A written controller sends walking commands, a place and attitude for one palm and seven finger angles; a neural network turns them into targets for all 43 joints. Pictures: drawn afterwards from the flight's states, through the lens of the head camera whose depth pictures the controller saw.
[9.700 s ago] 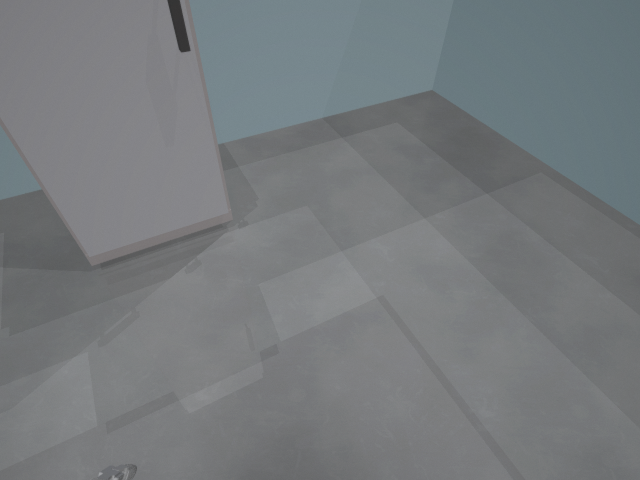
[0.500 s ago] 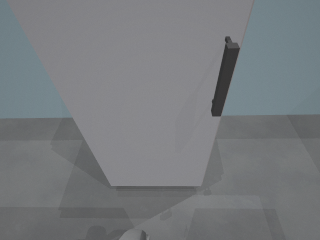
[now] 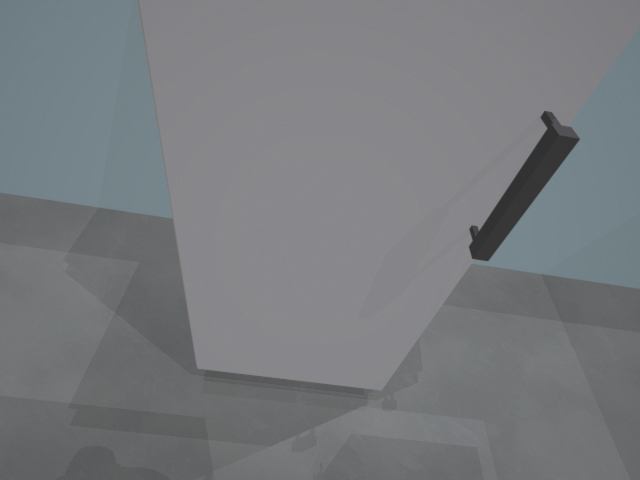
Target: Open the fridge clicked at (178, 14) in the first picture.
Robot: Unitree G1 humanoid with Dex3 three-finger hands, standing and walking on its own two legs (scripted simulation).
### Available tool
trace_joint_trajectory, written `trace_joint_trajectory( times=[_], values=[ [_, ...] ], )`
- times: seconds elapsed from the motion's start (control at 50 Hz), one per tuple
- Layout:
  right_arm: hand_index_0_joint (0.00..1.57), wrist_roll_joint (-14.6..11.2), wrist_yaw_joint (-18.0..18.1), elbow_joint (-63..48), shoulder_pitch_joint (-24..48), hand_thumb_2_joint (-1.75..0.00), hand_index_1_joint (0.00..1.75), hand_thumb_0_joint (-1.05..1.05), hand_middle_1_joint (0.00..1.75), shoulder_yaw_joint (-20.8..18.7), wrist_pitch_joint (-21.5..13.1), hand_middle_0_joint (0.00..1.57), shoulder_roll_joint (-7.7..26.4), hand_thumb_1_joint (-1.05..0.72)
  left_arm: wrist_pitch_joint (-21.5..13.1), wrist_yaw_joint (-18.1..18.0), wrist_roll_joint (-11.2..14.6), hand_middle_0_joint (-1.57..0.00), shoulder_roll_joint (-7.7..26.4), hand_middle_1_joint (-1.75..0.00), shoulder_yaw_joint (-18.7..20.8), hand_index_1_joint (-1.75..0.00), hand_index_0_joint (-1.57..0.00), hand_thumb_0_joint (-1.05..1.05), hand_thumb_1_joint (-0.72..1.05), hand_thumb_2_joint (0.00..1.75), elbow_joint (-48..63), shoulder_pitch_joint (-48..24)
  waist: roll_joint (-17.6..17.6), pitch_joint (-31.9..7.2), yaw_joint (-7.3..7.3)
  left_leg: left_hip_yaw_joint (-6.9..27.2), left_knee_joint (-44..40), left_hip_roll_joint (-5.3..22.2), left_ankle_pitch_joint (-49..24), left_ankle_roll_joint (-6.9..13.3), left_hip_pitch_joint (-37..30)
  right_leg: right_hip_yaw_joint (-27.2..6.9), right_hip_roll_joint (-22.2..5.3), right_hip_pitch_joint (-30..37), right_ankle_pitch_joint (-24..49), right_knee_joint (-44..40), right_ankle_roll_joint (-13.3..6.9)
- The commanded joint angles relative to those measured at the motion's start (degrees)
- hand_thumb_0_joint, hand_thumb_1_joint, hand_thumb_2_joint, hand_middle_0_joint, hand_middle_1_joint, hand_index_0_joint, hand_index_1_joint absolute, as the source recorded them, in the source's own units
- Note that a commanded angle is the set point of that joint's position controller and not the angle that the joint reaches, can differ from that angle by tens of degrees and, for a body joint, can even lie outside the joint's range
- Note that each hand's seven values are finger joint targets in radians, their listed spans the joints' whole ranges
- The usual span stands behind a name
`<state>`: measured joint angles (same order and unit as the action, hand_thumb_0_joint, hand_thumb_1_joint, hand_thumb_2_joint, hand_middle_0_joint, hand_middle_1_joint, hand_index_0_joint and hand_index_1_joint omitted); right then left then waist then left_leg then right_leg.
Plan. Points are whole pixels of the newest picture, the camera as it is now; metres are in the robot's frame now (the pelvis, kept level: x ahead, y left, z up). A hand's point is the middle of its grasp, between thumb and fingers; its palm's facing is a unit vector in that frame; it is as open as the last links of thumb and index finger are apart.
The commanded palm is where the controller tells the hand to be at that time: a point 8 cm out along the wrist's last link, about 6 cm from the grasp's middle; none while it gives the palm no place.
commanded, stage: come to a stop and stand still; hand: right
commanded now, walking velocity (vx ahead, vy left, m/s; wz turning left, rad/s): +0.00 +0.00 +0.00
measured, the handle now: (510, 191) +0.50 -0.22 +0.15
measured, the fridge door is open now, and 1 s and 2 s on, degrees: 0 0 0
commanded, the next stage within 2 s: look again from close up in 0.48 s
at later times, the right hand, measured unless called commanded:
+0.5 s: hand out of the picture -0.04 -0.15 -0.15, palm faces +0.06 +0.97 -0.23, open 7.3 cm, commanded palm none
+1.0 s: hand out of the picture -0.04 -0.17 -0.16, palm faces +0.06 +0.98 -0.21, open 7.3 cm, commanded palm none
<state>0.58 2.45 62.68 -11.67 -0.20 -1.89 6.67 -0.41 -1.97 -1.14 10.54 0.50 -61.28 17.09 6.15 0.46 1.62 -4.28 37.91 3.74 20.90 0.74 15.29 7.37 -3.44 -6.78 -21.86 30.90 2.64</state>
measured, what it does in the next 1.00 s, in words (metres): stands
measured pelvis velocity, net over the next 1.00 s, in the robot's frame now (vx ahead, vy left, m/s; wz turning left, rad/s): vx -0.03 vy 0.00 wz -0.01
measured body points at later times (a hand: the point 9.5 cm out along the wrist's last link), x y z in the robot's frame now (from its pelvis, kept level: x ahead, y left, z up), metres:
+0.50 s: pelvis -0.03 +0.02 +0.01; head -0.02 +0.06 +0.46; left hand -0.09 +0.22 -0.16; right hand -0.04 -0.20 -0.13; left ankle -0.01 +0.10 -0.73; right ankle -0.06 -0.14 -0.73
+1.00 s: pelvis -0.03 +0.00 +0.01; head -0.02 +0.02 +0.46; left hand -0.06 +0.19 -0.16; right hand -0.04 -0.22 -0.14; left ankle -0.01 +0.10 -0.73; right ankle -0.06 -0.14 -0.73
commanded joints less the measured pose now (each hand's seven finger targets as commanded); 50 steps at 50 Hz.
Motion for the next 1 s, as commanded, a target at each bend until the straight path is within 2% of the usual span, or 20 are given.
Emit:
trace_joint_trajectory(
  times=[0.0, 0.06, 0.16, 0.24, 0.28, 0.3, 0.32, 0.44, 0.48, 0.72, 0.88, 0.98],
  values=[
    [0.2, 0.31, -0.19, -1.16, -4.32, -0.9, 0.3, 0.0, 0.3, -1.45, -0.17, 0.2, 8.15, -0.9, 0.25, 0.16, 0.05, -0.2, 1.22, -0.3, 0.48, -0.3, -0.2, 0.0, 0.9, 0.9, 0.64, 7.13, -13.04, 3.26, 0.65, 7.87, -11.46, 5.41, -25.52, 2.71, -0.07, -2.34, -0.68, -1.23, 7.96, -3.4, -2.44],
    [0.2, 0.23, -0.37, -1.81, -3.46, -0.9, 0.3, 0.0, 0.3, -1.64, 0.01, 0.2, 9.16, -0.9, 0.62, 0.5, 0.03, -0.2, 1.14, -0.3, 0.36, -0.3, -0.2, 0.0, 0.9, 0.9, 0.37, 6.38, -12.15, 4.42, 0.76, 8.94, -15.42, 5.97, -15.2, 3.45, 2.22, -2.36, -0.3, -0.58, 5.26, -4.02, -2.24],
    [0.2, 0.07, -0.62, -1.85, -3.62, -0.9, 0.3, 0.0, 0.3, -1.84, 0.01, 0.2, 9.56, -0.9, 0.5, 0.64, 0.06, -0.2, 1.42, -0.3, 0.12, -0.3, -0.2, 0.0, 0.9, 0.9, -0.73, 6.7, -8.01, 4.11, 0.59, 8.54, -17.61, 5.1, -9.11, 3.43, 2.13, -2.82, -1.16, 0.16, 6.94, -6.12, -2.29],
    [0.2, 0.01, -0.69, -1.2, -4.73, -0.9, 0.3, 0.0, 0.3, -1.9, 0.04, 0.2, 9.37, -0.9, 0.41, 0.7, 0.11, -0.2, 1.3, -0.3, -0.08, -0.3, -0.2, 0.0, 0.9, 0.9, -1.83, 7.2, -7.57, 4.61, 0.08, 8.34, -19.74, 4.93, -5.16, 3.22, 1.47, -2.9, -1.41, -0.71, 6.72, -6.95, -2.26],
    [0.2, 0.06, -0.63, -0.85, -5.33, -0.9, 0.3, 0.0, 0.3, -1.86, 0.03, 0.2, 9.0, -0.9, 0.5, 0.69, 0.18, -0.2, 0.73, -0.3, -0.17, -0.3, -0.2, 0.0, 0.9, 0.9, -2.41, 7.87, -9.46, 5.39, -0.11, 8.1, -21.73, 4.89, -2.05, 3.14, 1.46, -2.79, -1.57, -1.39, 6.04, -7.13, -2.23],
    [0.2, 0.07, -0.63, -0.78, -5.57, -0.9, 0.3, 0.0, 0.3, -1.91, 0.03, 0.2, 8.74, -0.9, 0.47, 0.72, 0.14, -0.2, 1.0, -0.3, -0.18, -0.3, -0.2, 0.0, 0.9, 0.9, -2.72, 8.23, -8.37, 5.43, -0.06, 8.45, -22.01, 4.89, -0.66, 3.18, 1.96, -3.06, -1.41, -1.46, 6.38, -6.85, -2.28],
    [0.2, 0.03, -0.65, -0.69, -5.59, -0.9, 0.3, 0.0, 0.3, -1.95, 0.08, 0.2, 8.86, -0.9, 0.43, 0.78, 0.12, -0.2, 0.81, -0.3, -0.25, -0.3, -0.2, 0.0, 0.9, 0.9, -2.95, 8.72, -8.7, 5.43, -0.08, 8.32, -22.34, 4.87, 0.92, 3.17, 1.97, -3.14, -1.47, -1.89, 6.36, -6.95, -2.36],
    [0.2, -0.13, -0.6, 0.03, -7.14, -0.9, 0.3, 0.0, 0.3, -1.95, 0.09, 0.2, 7.55, -0.9, -0.06, 0.6, 0.01, -0.2, -0.33, -0.3, -0.45, -0.3, -0.2, 0.0, 0.9, 0.9, -4.23, 10.37, -5.72, 5.82, -0.72, 6.89, -21.3, 4.04, 0.59, 2.91, 0.35, -3.57, -1.92, -4.13, 7.15, -9.04, -2.41],
    [0.2, -0.09, -0.55, 0.16, -7.81, -0.9, 0.3, 0.0, 0.3, -1.86, -0.03, 0.2, 6.93, -0.9, -0.26, 0.44, 0.1, -0.2, -0.86, -0.3, -0.49, -0.3, -0.2, 0.0, 0.9, 0.9, -4.51, 10.91, -6.6, 5.34, -0.81, 6.27, -20.6, 3.63, -1.92, 2.78, -1.11, -3.69, -2.31, -4.56, 7.59, -9.92, -2.38],
    [0.2, -0.04, -0.37, 0.84, -8.85, -0.9, 0.3, 0.0, 0.3, -1.53, 0.33, 0.2, 5.33, -0.9, -0.95, 0.11, 0.2, -0.2, -1.18, -0.3, -0.48, -0.3, -0.2, 0.0, 0.9, 0.9, -4.66, 11.09, -4.98, 6.73, -1.52, 4.11, -16.31, 2.72, -6.94, 1.96, -2.47, -4.71, -2.99, -7.12, 8.19, -12.4, -2.78],
    [0.2, 0.21, -0.29, 0.96, -9.37, -0.9, 0.3, 0.0, 0.3, -1.42, 0.26, 0.2, 4.87, -0.9, -1.06, -0.02, 0.28, -0.2, -1.16, -0.3, -0.15, -0.3, -0.2, 0.0, 0.9, 0.9, -4.13, 9.77, -6.46, 5.85, -1.51, 3.9, -15.32, 2.86, -10.54, 1.76, -2.57, -4.74, -3.11, -5.57, 10.07, -12.18, -3.09],
    [0.2, 0.28, -0.28, 0.98, -9.44, -0.9, 0.3, 0.0, 0.3, -1.49, 0.19, 0.2, 4.98, -0.9, -1.21, -0.09, 0.26, -0.2, -0.71, -0.3, -0.01, -0.3, -0.2, 0.0, 0.9, 0.9, -3.76, 8.93, -4.99, 5.33, -1.43, 3.67, -14.26, 2.82, -13.78, 1.65, -2.51, -4.57, -3.3, -4.33, 12.5, -11.89, -3.17]
  ],
)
